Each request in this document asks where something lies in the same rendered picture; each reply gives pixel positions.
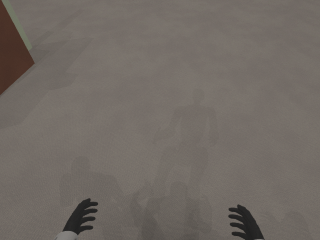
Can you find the robot right hand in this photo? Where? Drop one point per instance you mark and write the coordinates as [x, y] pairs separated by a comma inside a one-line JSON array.
[[249, 226]]

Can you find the pedestal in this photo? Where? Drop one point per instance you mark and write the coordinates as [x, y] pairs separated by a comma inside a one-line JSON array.
[[15, 58]]

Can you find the robot left hand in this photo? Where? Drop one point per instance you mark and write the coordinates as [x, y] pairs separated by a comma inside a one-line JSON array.
[[76, 219]]

